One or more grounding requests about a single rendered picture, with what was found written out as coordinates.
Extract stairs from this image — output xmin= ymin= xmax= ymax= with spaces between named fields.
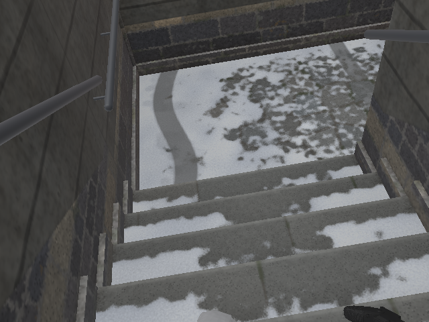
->
xmin=95 ymin=154 xmax=429 ymax=322

